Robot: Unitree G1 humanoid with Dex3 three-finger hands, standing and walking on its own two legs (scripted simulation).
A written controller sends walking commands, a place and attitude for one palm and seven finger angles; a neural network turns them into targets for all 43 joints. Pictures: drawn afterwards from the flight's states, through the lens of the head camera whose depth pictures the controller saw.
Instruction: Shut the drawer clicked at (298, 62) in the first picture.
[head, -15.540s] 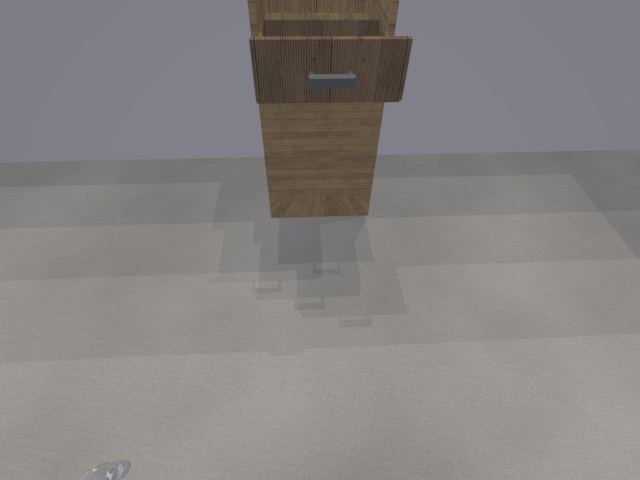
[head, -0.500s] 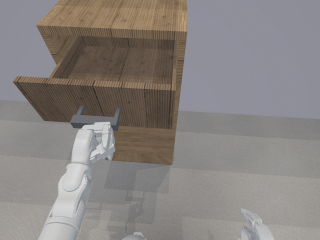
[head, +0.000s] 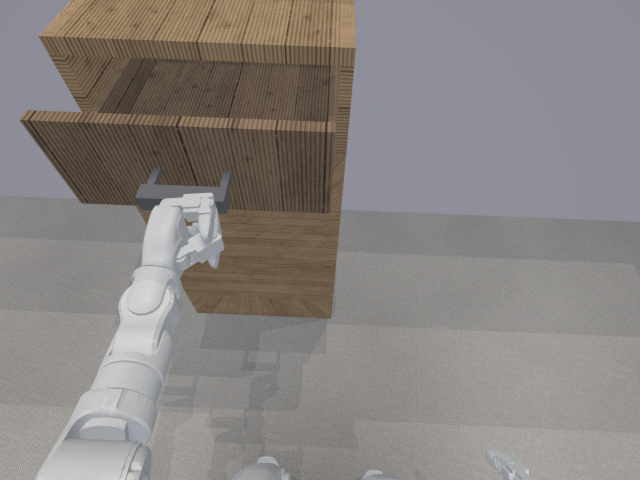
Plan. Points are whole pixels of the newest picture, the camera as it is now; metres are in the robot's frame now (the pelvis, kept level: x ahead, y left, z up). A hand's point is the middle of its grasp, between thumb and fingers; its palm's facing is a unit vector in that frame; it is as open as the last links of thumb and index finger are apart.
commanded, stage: push the drawer shut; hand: left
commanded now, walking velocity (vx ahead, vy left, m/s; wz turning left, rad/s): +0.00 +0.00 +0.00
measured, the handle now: (187, 187) +0.48 +0.18 +0.07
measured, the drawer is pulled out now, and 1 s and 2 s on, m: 0.14 0.02 0.00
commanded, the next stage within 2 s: pull the fist back off the drawer in 1.56 s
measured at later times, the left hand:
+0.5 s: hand (225, 196) +0.47 +0.13 +0.07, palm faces -0.04 -1.00 -0.03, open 3.0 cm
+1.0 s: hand (232, 166) +0.53 +0.13 +0.07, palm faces -0.02 -1.00 -0.03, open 3.1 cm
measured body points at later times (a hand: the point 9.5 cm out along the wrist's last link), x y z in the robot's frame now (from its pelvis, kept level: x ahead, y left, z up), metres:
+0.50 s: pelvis +0.00 +0.00 -0.01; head +0.09 +0.00 +0.43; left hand +0.46 +0.19 +0.07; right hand +0.03 -0.26 -0.13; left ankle +0.03 +0.09 -0.70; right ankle -0.01 -0.09 -0.70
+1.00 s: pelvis +0.00 +0.01 -0.02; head +0.12 +0.02 +0.42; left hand +0.52 +0.18 +0.07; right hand -0.02 -0.25 -0.13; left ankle +0.03 +0.09 -0.70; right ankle -0.01 -0.09 -0.70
